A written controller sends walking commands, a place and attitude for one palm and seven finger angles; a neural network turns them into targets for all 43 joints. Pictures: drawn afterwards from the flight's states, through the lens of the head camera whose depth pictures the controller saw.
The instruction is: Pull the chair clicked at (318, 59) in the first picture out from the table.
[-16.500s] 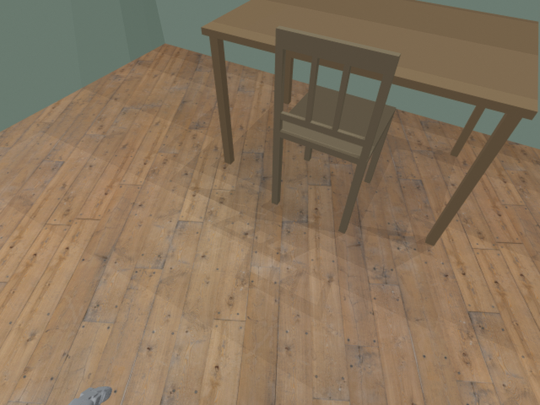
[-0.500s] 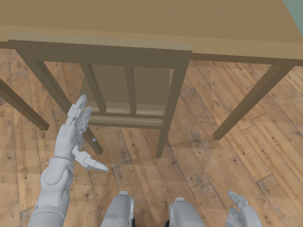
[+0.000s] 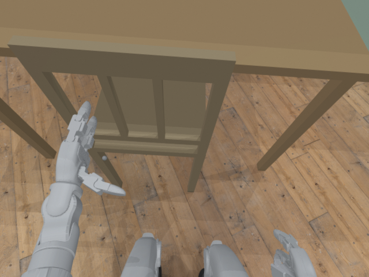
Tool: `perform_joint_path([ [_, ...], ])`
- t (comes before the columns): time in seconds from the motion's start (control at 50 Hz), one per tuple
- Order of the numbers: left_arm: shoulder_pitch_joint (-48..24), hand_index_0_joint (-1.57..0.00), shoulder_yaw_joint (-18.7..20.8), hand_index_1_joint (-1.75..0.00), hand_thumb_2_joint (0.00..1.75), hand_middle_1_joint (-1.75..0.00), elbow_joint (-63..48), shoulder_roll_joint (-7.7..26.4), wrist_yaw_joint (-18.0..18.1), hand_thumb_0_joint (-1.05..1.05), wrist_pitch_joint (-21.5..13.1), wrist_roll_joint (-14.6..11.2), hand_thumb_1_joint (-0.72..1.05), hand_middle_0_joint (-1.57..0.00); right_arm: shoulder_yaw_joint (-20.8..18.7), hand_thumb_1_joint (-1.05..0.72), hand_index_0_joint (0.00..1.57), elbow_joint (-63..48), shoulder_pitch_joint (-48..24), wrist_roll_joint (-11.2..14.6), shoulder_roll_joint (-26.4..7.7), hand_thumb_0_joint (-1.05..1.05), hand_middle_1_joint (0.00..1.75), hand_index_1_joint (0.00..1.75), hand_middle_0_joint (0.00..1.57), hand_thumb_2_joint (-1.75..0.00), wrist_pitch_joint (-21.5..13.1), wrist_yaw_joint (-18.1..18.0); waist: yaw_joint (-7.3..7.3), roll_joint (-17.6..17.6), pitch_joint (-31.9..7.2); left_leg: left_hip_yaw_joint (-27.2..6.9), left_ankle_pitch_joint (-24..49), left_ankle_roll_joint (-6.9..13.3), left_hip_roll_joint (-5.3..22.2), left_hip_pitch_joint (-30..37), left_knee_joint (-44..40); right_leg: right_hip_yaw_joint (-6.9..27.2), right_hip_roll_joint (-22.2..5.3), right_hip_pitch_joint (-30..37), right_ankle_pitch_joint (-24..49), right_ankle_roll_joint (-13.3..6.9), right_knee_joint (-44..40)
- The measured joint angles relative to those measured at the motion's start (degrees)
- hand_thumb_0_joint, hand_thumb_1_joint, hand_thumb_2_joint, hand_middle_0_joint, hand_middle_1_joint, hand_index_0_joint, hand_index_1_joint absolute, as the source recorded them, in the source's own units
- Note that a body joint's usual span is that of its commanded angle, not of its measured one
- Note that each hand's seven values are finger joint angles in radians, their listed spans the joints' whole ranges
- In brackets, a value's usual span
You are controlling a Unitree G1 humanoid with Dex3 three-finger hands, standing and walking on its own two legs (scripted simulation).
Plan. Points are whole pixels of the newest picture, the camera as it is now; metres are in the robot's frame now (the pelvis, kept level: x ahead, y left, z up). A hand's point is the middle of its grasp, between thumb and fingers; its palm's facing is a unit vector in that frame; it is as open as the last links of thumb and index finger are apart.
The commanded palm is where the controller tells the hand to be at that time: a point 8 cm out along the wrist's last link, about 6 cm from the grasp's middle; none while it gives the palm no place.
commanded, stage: aim the fingers beside a spindle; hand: left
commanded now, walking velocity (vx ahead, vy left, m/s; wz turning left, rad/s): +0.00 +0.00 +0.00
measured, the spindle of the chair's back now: (115, 108) +0.49 +0.18 +0.00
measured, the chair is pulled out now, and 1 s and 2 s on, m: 0.00 0.00 0.00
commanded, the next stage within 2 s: push the fingers through the gap in 1.56 s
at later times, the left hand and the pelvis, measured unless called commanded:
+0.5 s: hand (105, 167) +0.33 +0.17 +0.02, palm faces -0.06 -1.00 -0.03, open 16.9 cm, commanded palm +0.32 +0.22 +0.03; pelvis +0.00 +0.00 +0.00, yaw +0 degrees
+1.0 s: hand (110, 164) +0.34 +0.16 +0.01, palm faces -0.04 -1.00 -0.03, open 16.9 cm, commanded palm +0.32 +0.22 +0.03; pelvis +0.00 +0.00 +0.00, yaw +0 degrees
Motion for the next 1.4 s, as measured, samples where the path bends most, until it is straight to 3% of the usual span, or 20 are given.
perform_joint_path([
  [0.08, -0.8, -0.06, 1.2, -0.08, 0.30, -0.08, 2.4, 1.8, -1.5, -0.01, 2.4, -1.4, -0.50, -0.06, 0.1, -0.90, 0.20, -0.8, 0.2, 0.4, -0.1, 0.01, 0.30, 0.30, 0.20, -0.89, 0.6, 0.4, -0.11, 0.4, 0.0, -0.1, 0.0, 0.0, 0.1, -0.4, 0.1, -0.1, 0.1, -0.4, 0.1, 0.0, 0.0],
  [0.18, 3.6, -0.06, -1.9, -0.08, 0.30, -0.08, -1.9, 0.0, -3.4, -0.01, 3.4, -2.8, -0.50, -0.06, -0.2, -0.90, 0.20, -1.0, 1.2, 0.7, -0.5, 0.01, 0.30, 0.30, 0.20, -0.89, 0.2, 0.2, 0.35, 1.0, 0.2, 0.0, 0.2, 0.2, 0.0, 0.6, -0.9, 0.0, 0.0, 0.8, 0.4, 0.2, -1.3],
  [0.26, 5.1, -0.06, -3.2, -0.08, 0.30, -0.08, -4.3, -1.6, -1.7, -0.01, 1.3, -1.5, -0.50, -0.06, -0.2, -0.90, 0.20, -0.3, 1.3, 0.3, -0.4, 0.01, 0.30, 0.30, 0.20, -0.89, -0.2, 0.0, 0.54, 0.7, -0.1, 0.3, 0.2, 0.4, -0.1, 1.3, -1.3, 0.3, -0.1, 1.4, 0.4, 0.4, -1.6],
  [0.34, 2.6, -0.07, -1.1, -0.08, 0.30, -0.08, -1.8, -0.8, 0.0, -0.01, 0.2, -0.3, -0.50, -0.07, 0.0, -0.90, 0.20, 0.0, 0.7, 0.0, 0.0, 0.01, 0.30, 0.30, 0.20, -0.89, 0.1, 0.2, 0.23, 0.2, -0.4, 0.2, 0.0, 0.2, -0.1, 0.6, -0.6, 0.2, -0.1, 0.6, 0.1, 0.2, -0.7],
  [0.44, 2.4, -0.06, -0.3, -0.08, 0.30, -0.08, -1.1, 0.7, -1.0, -0.01, 2.0, -1.4, -0.50, -0.06, -0.1, -0.90, 0.20, -0.8, 0.5, 0.3, 0.0, 0.01, 0.30, 0.30, 0.20, -0.89, 0.6, 0.6, 0.11, 0.5, 0.0, -0.1, 0.0, 0.1, 0.0, 0.3, -0.2, -0.1, 0.0, 0.4, 0.1, 0.0, -0.4],
  [0.58, 6.2, -0.06, -4.1, -0.08, 0.30, -0.08, -4.7, -1.6, -1.5, -0.01, 1.8, -1.5, -0.50, -0.06, -0.1, -0.90, 0.20, -0.8, 0.9, 0.4, -0.3, 0.01, 0.30, 0.30, 0.20, -0.89, 0.2, 0.2, 0.60, 0.9, -0.4, 0.1, 0.4, 0.2, -0.1, 1.7, -1.5, 0.1, -0.1, 1.8, 0.5, 0.2, -1.7],
  [0.68, 3.4, -0.07, -1.5, -0.08, 0.30, -0.08, -1.6, -0.9, 0.3, -0.01, 0.5, -0.1, -0.50, -0.07, 0.1, -0.90, 0.20, -0.8, 0.2, 0.1, 0.0, 0.01, 0.30, 0.30, 0.20, -0.89, 0.3, 0.2, 0.21, 0.2, -0.4, -0.1, 0.2, -0.1, 0.0, 0.6, -0.3, 0.0, 0.0, 0.6, 0.1, -0.1, -0.3],
  [0.76, 2.0, -0.07, -0.1, -0.08, 0.30, -0.08, -0.9, 0.7, -0.2, -0.01, 0.9, -0.8, -0.50, -0.06, 0.1, -0.90, 0.20, -0.8, 0.0, 0.2, -0.1, 0.01, 0.30, 0.30, 0.20, -0.89, 0.4, 0.2, 0.15, 0.3, 0.2, -0.4, 0.1, -0.2, 0.1, -0.1, 0.3, -0.4, 0.1, 0.0, 0.0, -0.3, 0.3],
  [0.92, 2.5, -0.06, -2.5, -0.08, 0.30, -0.08, -1.0, -0.5, -2.6, -0.01, 2.5, -1.8, -0.50, -0.06, 0.1, -0.90, 0.20, -0.1, 0.8, 0.6, -0.5, 0.01, 0.30, 0.30, 0.20, -0.89, 0.4, -0.1, 0.31, 0.9, -0.4, -0.3, 0.4, -0.2, 0.0, 0.7, -0.8, -0.2, 0.1, 0.7, 0.4, -0.1, -0.9],
  [1.12, 2.5, -0.06, 0.7, -0.08, 0.30, -0.08, -1.6, 0.9, -0.7, -0.01, 0.9, -1.4, -0.50, -0.06, -0.2, -0.90, 0.20, -0.4, 0.9, 0.2, -0.3, 0.01, 0.30, 0.30, 0.20, -0.89, 0.4, 0.1, -0.11, 0.5, 0.3, -0.1, 0.0, -0.3, 0.3, 0.6, -0.5, 0.0, 0.4, 0.5, 0.1, -0.3, -0.5],
  [1.26, 1.9, -0.06, -1.8, -0.08, 0.30, -0.08, 0.4, 0.0, -2.8, -0.01, 2.5, -2.2, -0.50, -0.06, 0.0, -0.90, 0.20, 0.1, 1.1, 0.7, -0.7, 0.01, 0.30, 0.30, 0.20, -0.89, 0.3, 0.1, 0.24, 1.0, -0.4, -0.2, 0.2, -0.1, 0.0, 0.6, -0.9, -0.2, 0.1, 0.7, 0.1, -0.1, -0.9],
  [1.4, 5.1, -0.07, -1.7, -0.08, 0.30, -0.08, -4.0, -1.2, -0.3, -0.01, 1.2, -0.7, -0.50, -0.06, -0.4, -0.90, 0.20, -0.8, 0.6, 0.1, 0.0, 0.01, 0.30, 0.30, 0.20, -0.89, 0.2, 0.3, -0.11, 0.2, 0.1, 0.3, 0.0, -0.1, 0.2, 1.2, -1.0, 0.4, 0.2, 0.9, 0.1, -0.1, -0.9],
])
